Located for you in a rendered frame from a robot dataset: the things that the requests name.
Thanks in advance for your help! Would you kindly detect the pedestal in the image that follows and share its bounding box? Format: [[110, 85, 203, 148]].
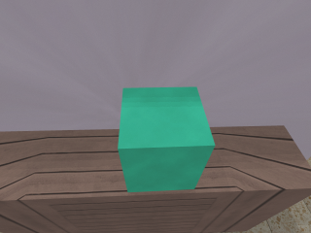
[[0, 125, 311, 233]]

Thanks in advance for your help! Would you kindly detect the carton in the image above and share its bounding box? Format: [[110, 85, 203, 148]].
[[118, 86, 215, 192]]

